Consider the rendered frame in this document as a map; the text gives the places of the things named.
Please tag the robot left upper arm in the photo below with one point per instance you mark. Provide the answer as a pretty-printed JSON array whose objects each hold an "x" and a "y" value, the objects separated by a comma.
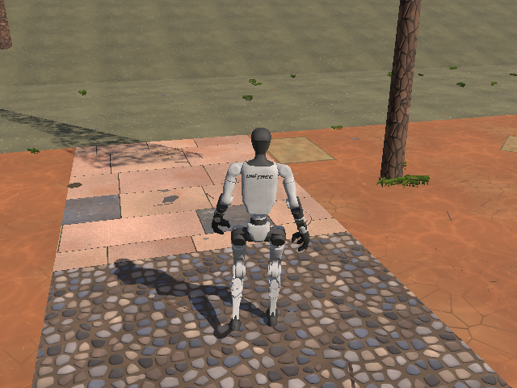
[{"x": 234, "y": 170}]

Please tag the right robot hand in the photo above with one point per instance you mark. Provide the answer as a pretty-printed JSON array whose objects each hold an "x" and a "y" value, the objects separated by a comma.
[{"x": 304, "y": 238}]

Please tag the right robot forearm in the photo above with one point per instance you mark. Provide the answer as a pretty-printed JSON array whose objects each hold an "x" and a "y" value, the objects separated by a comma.
[{"x": 299, "y": 218}]

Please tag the left robot shin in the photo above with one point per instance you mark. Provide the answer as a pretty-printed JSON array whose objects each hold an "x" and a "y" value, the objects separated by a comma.
[{"x": 236, "y": 292}]

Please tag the robot right upper arm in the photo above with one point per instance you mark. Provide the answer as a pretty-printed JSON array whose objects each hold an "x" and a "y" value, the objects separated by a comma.
[{"x": 289, "y": 185}]

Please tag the left robot forearm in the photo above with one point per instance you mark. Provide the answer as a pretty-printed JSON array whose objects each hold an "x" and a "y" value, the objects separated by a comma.
[{"x": 220, "y": 211}]

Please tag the left robot hand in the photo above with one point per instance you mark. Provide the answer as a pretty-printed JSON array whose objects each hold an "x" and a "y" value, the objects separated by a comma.
[{"x": 223, "y": 222}]

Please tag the left robot foot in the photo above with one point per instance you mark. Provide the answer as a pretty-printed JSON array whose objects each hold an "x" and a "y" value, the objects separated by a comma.
[{"x": 235, "y": 324}]

